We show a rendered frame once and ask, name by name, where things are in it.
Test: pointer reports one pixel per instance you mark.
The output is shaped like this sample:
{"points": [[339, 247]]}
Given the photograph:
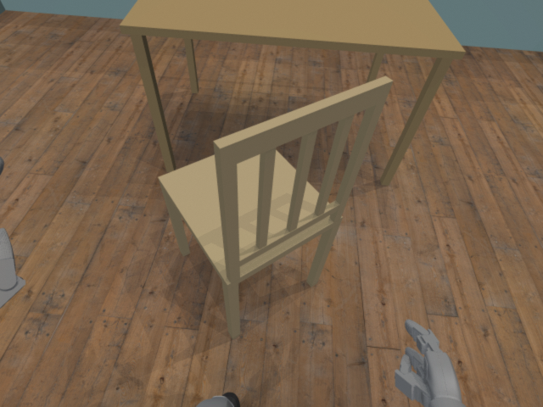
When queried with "robot left hand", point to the robot left hand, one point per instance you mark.
{"points": [[10, 283]]}

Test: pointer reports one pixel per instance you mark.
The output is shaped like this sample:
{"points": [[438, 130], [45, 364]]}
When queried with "robot right hand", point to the robot right hand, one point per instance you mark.
{"points": [[435, 378]]}

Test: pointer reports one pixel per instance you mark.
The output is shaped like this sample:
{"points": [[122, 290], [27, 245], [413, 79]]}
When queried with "chair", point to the chair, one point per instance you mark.
{"points": [[247, 206]]}

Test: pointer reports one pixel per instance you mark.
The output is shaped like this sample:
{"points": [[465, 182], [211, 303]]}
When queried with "table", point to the table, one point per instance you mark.
{"points": [[402, 27]]}

